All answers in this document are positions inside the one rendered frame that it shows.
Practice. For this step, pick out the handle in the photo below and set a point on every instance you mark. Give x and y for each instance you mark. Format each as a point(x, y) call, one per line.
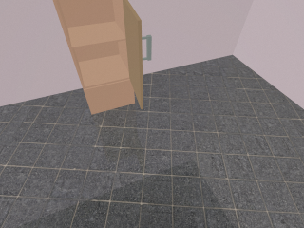
point(148, 39)

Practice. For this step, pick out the cupboard door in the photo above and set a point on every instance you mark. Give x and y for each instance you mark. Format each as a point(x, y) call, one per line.
point(134, 48)

